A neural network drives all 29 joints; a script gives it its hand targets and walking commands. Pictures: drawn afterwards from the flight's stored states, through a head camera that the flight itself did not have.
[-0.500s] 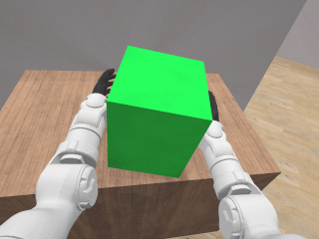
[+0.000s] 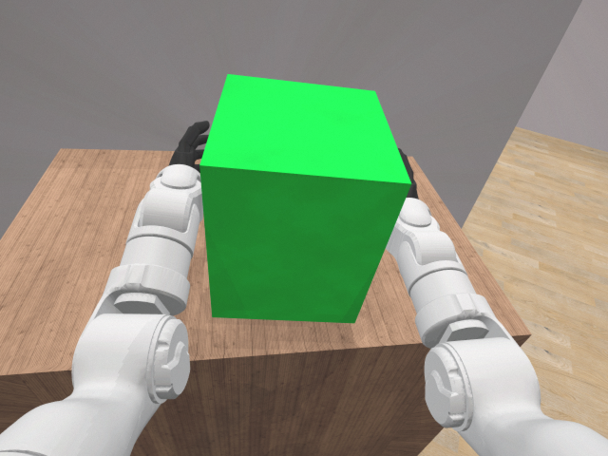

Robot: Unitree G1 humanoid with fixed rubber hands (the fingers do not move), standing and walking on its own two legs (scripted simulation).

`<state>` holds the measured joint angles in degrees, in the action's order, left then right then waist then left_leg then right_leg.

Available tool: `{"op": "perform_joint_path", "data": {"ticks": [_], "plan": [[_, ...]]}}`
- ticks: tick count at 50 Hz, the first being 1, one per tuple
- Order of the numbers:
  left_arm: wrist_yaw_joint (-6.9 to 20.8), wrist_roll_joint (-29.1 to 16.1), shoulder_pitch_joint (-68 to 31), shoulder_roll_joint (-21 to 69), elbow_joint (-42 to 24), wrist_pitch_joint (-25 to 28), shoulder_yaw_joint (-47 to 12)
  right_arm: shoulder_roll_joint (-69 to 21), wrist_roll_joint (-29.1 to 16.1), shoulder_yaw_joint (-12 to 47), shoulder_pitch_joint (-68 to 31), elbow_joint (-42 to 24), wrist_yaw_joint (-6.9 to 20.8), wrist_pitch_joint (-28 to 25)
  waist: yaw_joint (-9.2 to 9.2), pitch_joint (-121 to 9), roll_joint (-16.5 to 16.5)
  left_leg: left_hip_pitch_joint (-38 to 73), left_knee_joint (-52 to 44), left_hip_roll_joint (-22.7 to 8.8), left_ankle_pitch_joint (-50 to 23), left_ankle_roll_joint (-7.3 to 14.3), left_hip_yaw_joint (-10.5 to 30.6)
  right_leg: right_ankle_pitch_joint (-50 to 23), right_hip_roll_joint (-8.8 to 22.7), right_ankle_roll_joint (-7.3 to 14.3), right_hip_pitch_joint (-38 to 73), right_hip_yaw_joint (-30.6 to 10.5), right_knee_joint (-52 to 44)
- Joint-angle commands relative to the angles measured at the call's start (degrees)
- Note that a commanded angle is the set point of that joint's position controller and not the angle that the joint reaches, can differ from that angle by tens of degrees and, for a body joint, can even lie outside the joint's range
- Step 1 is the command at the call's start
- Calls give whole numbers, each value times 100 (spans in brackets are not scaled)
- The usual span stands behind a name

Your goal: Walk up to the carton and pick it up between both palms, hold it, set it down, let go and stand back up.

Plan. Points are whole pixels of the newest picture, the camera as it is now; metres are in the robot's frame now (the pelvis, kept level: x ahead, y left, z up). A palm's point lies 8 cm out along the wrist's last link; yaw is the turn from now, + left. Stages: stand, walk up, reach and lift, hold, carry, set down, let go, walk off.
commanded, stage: reach and lift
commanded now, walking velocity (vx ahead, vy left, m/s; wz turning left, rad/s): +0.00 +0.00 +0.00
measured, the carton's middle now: (293, 203) +0.40 +0.01 +0.16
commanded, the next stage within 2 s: hold in 1.12 s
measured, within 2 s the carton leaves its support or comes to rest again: neither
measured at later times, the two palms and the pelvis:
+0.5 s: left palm (187, 165) +0.40 +0.15 +0.21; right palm (412, 174) +0.40 -0.14 +0.22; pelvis +0.00 -0.01 +0.00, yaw +0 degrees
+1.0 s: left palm (184, 155) +0.40 +0.15 +0.23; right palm (419, 163) +0.39 -0.14 +0.24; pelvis +0.00 -0.01 +0.00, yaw +0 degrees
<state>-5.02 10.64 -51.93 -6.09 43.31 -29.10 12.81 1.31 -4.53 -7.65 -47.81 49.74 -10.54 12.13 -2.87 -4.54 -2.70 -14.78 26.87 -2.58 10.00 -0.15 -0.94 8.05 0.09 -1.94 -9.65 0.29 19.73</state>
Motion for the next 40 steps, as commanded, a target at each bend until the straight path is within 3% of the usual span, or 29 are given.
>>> {"op": "perform_joint_path", "data": {"ticks": [1, 4, 5, 6, 7, 8, 9, 10, 12, 13, 16, 17, 18, 19, 20, 21, 22, 23, 24, 27, 30, 31, 33, 34, 36, 37, 38, 39, 40], "plan": [[761, -539, -4229, 5142, -1726, 158, -1949, -2885, -931, 1527, -5938, -1892, 900, -263, -120, -2849, 1281, 2160, -756, 109, -1226, -534, 252, 102, -466, 269, 643, 357, -587], [750, -481, -4145, 4970, -1407, 10, -1709, -2712, -877, 1365, -5693, -1449, 946, -73, -94, -2355, 1120, 1763, -933, 106, -712, -398, 224, 220, -441, 269, 670, 378, -583], [774, -539, -4290, 4959, -1501, 45, -1640, -2848, -941, 1448, -5824, -1678, 963, -81, -95, -2457, 906, 1655, -896, 175, -625, -355, 239, 233, -462, 222, 742, 369, -554], [679, -681, -4402, 5052, -2058, 84, -1940, -2923, -1094, 1560, -5850, -1807, 968, -99, -52, -3060, 1102, 2019, -702, 217, -1368, -428, 210, -296, -472, 251, 747, 349, -495], [694, -539, -4007, 4874, -1647, -16, -1652, -2927, -1087, 1654, -5663, -1734, 948, 24, 66, -2708, 854, 2038, -651, 295, -1382, -351, 159, -182, -410, 248, 683, 269, -596], [670, -686, -4228, 4880, -2025, 6, -1815, -3009, -1082, 1716, -5794, -1956, 934, 45, -43, -3045, 743, 2070, -577, 337, -1456, -383, 217, -254, -424, 192, 704, 317, -562], [707, -623, -4271, 4653, -2008, -31, -1626, -2991, -1030, 1726, -5760, -1726, 899, 140, 5, -2743, 644, 1975, -622, 353, -1360, -321, 128, -220, -387, 173, 737, 282, -621], [694, -831, -4640, 4858, -2171, -3, -1959, -3048, -1215, 1781, -6296, -2139, 919, 59, 5, -3208, 862, 1994, -587, 348, -1295, -347, 128, -229, -421, 212, 713, 257, -560], [640, -772, -4815, 4882, -2376, -43, -1923, -3095, -1217, 1687, -6082, -1821, 943, 174, -75, -3272, 1026, 2145, -564, 324, -1481, -397, 183, -282, -410, 176, 571, 303, -517], [590, -790, -4678, 4926, -2511, -70, -2047, -3086, -1286, 1808, -6081, -1938, 935, 160, 6, -3485, 1099, 2300, -543, 301, -1716, -433, 166, -479, -424, 202, 603, 319, -510], [608, -819, -4737, 4834, -2342, -184, -1928, -2953, -1252, 1640, -6037, -1824, 903, 252, -100, -3111, 926, 2191, -539, 320, -1543, -404, 227, -353, -421, 168, 510, 275, -551], [659, -617, -4271, 4730, -1653, -295, -1626, -2828, -1097, 1467, -5944, -1590, 882, 352, -100, -2605, 754, 1868, -678, 370, -1016, -296, 182, -123, -379, 158, 435, 251, -633], [697, -660, -4483, 4585, -2033, -265, -1613, -3004, -1185, 1550, -5940, -1612, 877, 406, -83, -2833, 586, 1852, -656, 340, -1034, -242, 150, -261, -389, 123, 623, 253, -593], [745, -734, -4314, 4666, -1845, -334, -1749, -2920, -1176, 1529, -6035, -1677, 813, 423, -149, -2792, 733, 1826, -648, 370, -1081, -276, 125, -419, -357, 125, 666, 197, -605], [789, -671, -4393, 4551, -1696, -326, -1518, -3007, -1202, 1565, -6094, -1676, 783, 469, -43, -2763, 534, 1711, -710, 396, -860, -194, 93, -229, -354, 110, 755, 187, -648], [745, -724, -4729, 4600, -2108, -252, -1582, -3189, -1324, 1691, -6268, -1838, 818, 429, 83, -3151, 611, 1686, -660, 429, -1023, -220, 113, -387, -396, 108, 887, 227, -538], [752, -705, -4755, 4450, -1835, -286, -1466, -3113, -1291, 1562, -6236, -1612, 833, 484, 79, -2841, 629, 1601, -719, 385, -832, -151, 147, -191, -332, 144, 709, 152, -604], [778, -735, -5074, 4261, -2160, -245, -1356, -3170, -1229, 1484, -5834, -1262, 826, 579, -4, -2726, 571, 1527, -721, 406, -946, -138, 131, -387, -325, 124, 758, 167, -539], [760, -798, -5112, 4492, -2249, -281, -1571, -3062, -1263, 1467, -6116, -1371, 867, 561, -88, -2921, 859, 1705, -751, 376, -897, -246, 149, -304, -345, 120, 635, 172, -531], [735, -734, -4979, 4450, -2117, -366, -1564, -2927, -1232, 1386, -5780, -1162, 891, 661, -165, -2843, 944, 1900, -688, 325, -1130, -359, 246, -215, -369, 129, 566, 215, -549], [692, -954, -5036, 4582, -2432, -356, -1803, -3003, -1469, 1601, -5923, -1473, 917, 627, -79, -3340, 1072, 2063, -569, 325, -1555, -461, 243, -408, -440, 148, 581, 224, -468], [707, -897, -4729, 4714, -1929, -432, -1813, -2751, -1322, 1416, -6036, -1481, 885, 649, -213, -2948, 1079, 2001, -603, 320, -1610, -476, 268, -461, -428, 154, 473, 184, -539], [687, -1007, -4884, 4675, -2303, -359, -1815, -3064, -1519, 1752, -6501, -1987, 898, 559, 70, -3571, 803, 1918, -520, 348, -1669, -386, 202, -480, -468, 160, 737, 215, -502], [658, -857, -4734, 4651, -2170, -412, -1742, -2994, -1555, 1617, -6186, -1732, 856, 631, 31, -3312, 999, 1928, -551, 360, -1676, -426, 222, -566, -444, 183, 661, 185, -523], [662, -937, -5020, 4670, -2082, -412, -1758, -2934, -1495, 1529, -6413, -1726, 847, 642, -53, -3191, 992, 2022, -546, 341, -1602, -431, 233, -409, -445, 149, 431, 176, -527], [660, -976, -5123, 4708, -2467, -377, -1830, -3057, -1580, 1636, -6415, -1868, 856, 611, -19, -3521, 1110, 2083, -487, 318, -1840, -480, 254, -561, -476, 155, 561, 184, -486], [607, -984, -5066, 4756, -2557, -389, -1974, -2911, -1585, 1603, -6121, -1670, 860, 620, -129, -3438, 1174, 2212, -498, 268, -1970, -594, 325, -591, -530, 186, 508, 243, -457], [623, -869, -5074, 4508, -2167, -439, -1629, -2876, -1492, 1416, -6012, -1262, 861, 744, -106, -2880, 1128, 1973, -518, 330, -1627, -483, 253, -372, -430, 175, 454, 170, -552], [668, -825, -4830, 4647, -1974, -483, -1621, -2882, -1493, 1497, -6221, -1367, 883, 723, -26, -2924, 911, 1935, -610, 276, -1522, -454, 262, -396, -471, 190, 560, 206, -549]]}}
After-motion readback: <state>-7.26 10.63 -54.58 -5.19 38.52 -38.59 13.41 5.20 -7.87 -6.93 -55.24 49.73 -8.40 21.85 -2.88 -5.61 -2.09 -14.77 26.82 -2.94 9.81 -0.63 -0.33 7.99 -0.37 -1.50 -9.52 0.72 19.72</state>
